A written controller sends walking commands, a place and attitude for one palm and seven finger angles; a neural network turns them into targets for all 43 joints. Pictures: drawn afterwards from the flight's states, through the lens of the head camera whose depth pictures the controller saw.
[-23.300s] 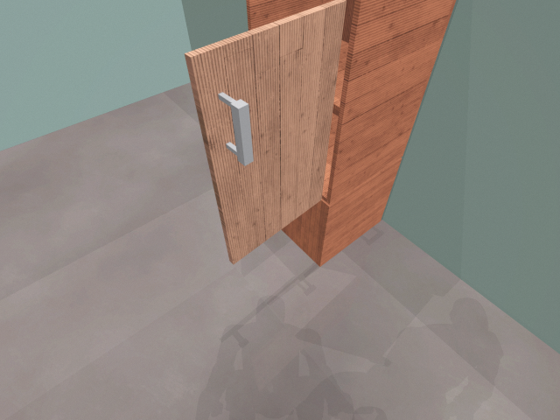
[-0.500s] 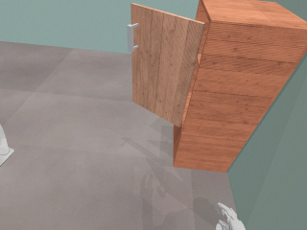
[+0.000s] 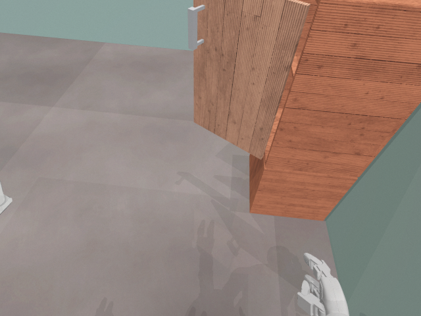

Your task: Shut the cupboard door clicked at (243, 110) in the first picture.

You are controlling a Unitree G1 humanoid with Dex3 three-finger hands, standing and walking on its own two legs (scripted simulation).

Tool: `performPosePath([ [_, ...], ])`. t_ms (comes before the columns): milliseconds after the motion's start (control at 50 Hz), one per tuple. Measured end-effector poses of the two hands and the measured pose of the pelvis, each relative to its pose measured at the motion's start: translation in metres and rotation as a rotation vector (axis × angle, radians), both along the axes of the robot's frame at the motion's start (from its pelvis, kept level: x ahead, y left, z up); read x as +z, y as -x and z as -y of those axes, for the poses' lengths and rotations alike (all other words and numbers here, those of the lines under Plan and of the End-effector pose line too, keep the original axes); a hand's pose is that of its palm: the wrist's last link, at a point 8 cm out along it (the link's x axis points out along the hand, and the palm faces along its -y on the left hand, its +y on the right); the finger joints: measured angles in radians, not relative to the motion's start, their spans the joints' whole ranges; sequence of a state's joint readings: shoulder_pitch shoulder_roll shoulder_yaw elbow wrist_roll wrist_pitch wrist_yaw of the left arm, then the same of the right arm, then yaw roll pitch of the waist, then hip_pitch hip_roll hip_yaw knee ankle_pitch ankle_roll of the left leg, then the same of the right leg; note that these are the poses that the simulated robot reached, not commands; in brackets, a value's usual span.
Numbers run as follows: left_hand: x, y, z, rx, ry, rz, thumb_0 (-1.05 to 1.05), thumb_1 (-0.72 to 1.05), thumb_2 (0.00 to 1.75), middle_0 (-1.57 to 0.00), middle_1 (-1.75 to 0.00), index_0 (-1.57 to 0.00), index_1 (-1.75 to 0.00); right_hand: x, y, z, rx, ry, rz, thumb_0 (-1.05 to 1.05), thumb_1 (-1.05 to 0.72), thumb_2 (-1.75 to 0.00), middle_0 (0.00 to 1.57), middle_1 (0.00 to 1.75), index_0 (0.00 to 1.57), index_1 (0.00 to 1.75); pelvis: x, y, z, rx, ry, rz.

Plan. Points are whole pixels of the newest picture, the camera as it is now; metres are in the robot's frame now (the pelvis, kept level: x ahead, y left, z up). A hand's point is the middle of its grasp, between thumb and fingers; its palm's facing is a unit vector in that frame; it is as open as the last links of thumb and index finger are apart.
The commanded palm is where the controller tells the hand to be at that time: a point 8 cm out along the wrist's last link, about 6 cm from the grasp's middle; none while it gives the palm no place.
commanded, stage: stop stepping back and stand still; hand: left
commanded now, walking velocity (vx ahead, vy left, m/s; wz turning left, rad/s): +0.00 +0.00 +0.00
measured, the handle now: (197, 27) +0.93 +0.08 +0.12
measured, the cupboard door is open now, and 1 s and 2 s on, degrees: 58 58 58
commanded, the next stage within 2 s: let the arm hang, fingers relaxed in 0.44 s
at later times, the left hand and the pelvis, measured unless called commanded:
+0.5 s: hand out of the picture +0.23 +0.29 +0.18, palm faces +0.36 -0.79 -0.49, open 7.4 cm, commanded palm +0.16 +0.33 +0.19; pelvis +0.01 +0.03 +0.01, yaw -1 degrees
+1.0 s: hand out of the picture -0.05 +0.20 -0.18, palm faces +0.03 -0.99 -0.15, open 7.1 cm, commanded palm none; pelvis -0.03 +0.03 +0.01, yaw +1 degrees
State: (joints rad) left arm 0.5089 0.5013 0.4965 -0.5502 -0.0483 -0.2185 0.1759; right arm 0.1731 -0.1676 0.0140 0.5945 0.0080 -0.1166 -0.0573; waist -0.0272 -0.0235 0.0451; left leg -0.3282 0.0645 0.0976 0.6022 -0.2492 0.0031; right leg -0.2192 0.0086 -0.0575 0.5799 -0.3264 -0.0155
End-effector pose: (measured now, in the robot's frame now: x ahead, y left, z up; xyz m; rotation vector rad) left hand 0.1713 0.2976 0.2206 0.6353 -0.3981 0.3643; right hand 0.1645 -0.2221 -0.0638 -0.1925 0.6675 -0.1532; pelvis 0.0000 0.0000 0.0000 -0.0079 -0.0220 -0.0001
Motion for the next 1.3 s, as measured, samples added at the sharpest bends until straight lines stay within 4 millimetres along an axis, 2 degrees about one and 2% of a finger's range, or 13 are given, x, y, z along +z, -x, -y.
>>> performPosePath([
  [60,-0.007,0.001,-0.007,0.026,0.022,-0.073,0.01,0.89,0.90,-0.21,-0.30,-0.21,-0.30,-0.006,-0.002,-0.011,0.001,-0.047,-0.021,0.01,-0.90,-0.90,0.20,0.30,0.21,0.30,0.003,-0.008,-0.005,-0.008,0.013,-0.025],
  [240,-0.062,-0.013,-0.036,0.118,0.221,-0.211,0.01,0.89,0.90,-0.21,-0.30,-0.22,-0.30,-0.013,0.007,-0.019,-0.008,0.033,-0.164,0.01,-0.90,-0.90,0.21,0.30,0.21,0.30,0.007,-0.025,-0.024,-0.014,0.005,-0.036],
  [440,-0.018,-0.025,-0.022,-0.057,0.088,-0.073,0.02,0.89,0.90,-0.22,-0.30,-0.21,-0.30,0.011,-0.005,-0.023,-0.034,0.034,-0.042,0.01,-0.90,-0.90,0.20,0.30,0.21,0.30,0.009,-0.017,-0.031,-0.021,0.019,-0.044],
  [540,-0.024,-0.009,-0.036,0.001,0.072,-0.149,0.01,0.89,0.90,-0.22,-0.30,-0.22,-0.30,0.010,0.001,-0.022,-0.047,0.015,-0.037,0.01,-0.90,-0.90,0.20,0.30,0.21,0.30,0.010,-0.012,-0.031,-0.024,0.021,-0.047],
  [580,-0.054,-0.007,-0.044,0.034,0.104,-0.264,0.01,0.89,0.90,-0.21,-0.30,-0.21,-0.30,0.001,0.004,-0.020,0.008,0.003,-0.048,0.01,-0.90,-0.90,0.20,0.30,0.20,0.30,0.008,-0.005,-0.034,-0.010,0.023,-0.049],
  [640,-0.143,-0.001,-0.049,0.123,0.263,-0.613,0.00,0.90,0.90,-0.20,-0.30,-0.21,-0.30,-0.023,0.013,-0.011,0.062,0.002,-0.120,0.01,-0.90,-0.90,0.20,0.30,0.21,0.30,0.003,0.007,-0.039,-0.004,0.017,-0.043],
  [740,-0.281,0.069,-0.002,0.164,0.477,-1.188,0.01,0.91,0.90,-0.20,-0.30,-0.20,-0.29,-0.044,0.054,0.004,0.024,0.003,-0.250,0.01,-0.90,-0.90,0.20,0.30,0.21,0.30,0.000,0.022,-0.036,-0.007,0.004,-0.016],
  [820,-0.348,0.140,0.048,0.157,0.643,-1.485,0.01,0.91,0.90,-0.20,-0.30,-0.20,-0.29,-0.049,0.108,0.009,-0.027,0.030,-0.418,0.01,-0.90,-0.90,0.20,0.30,0.20,0.30,-0.002,0.027,-0.029,0.002,0.009,-0.001],
  [880,-0.370,0.177,0.050,0.227,0.704,-1.592,0.01,0.99,0.90,-0.21,-0.30,-0.21,-0.30,-0.051,0.155,0.008,-0.068,0.048,-0.564,0.01,-0.90,-0.90,0.20,0.30,0.20,0.30,-0.002,0.030,-0.025,0.010,0.019,0.005],
  [960,-0.373,0.214,0.049,0.281,0.740,-1.692,0.01,0.98,0.90,-0.21,-0.30,-0.21,-0.30,-0.051,0.207,0.001,-0.107,0.038,-0.730,0.01,-0.90,-0.90,0.20,0.30,0.20,0.30,0.003,0.032,-0.025,0.020,0.025,-0.006],
  [1040,-0.361,0.242,0.042,0.355,0.736,-1.732,0.01,0.95,0.90,-0.21,-0.30,-0.21,-0.29,-0.057,0.233,-0.006,-0.122,-0.001,-0.808,0.01,-0.90,-0.90,0.20,0.30,0.20,0.30,0.007,0.034,-0.026,0.022,0.017,-0.007],
  [1160,-0.346,0.260,0.030,0.433,0.691,-1.749,0.01,0.92,0.90,-0.20,-0.30,-0.20,-0.29,-0.071,0.226,-0.016,-0.125,-0.067,-0.763,0.01,-0.90,-0.90,0.20,0.30,0.20,0.30,0.010,0.034,-0.026,0.010,0.014,0.008],
  [1300,-0.347,0.234,0.027,0.412,0.667,-1.690,0.01,0.91,0.90,-0.20,-0.30,-0.20,-0.29,-0.075,0.201,-0.023,-0.118,-0.096,-0.678,0.00,-0.90,-0.90,0.20,0.30,0.20,0.30,0.009,0.033,-0.025,0.000,0.011,0.017],
])
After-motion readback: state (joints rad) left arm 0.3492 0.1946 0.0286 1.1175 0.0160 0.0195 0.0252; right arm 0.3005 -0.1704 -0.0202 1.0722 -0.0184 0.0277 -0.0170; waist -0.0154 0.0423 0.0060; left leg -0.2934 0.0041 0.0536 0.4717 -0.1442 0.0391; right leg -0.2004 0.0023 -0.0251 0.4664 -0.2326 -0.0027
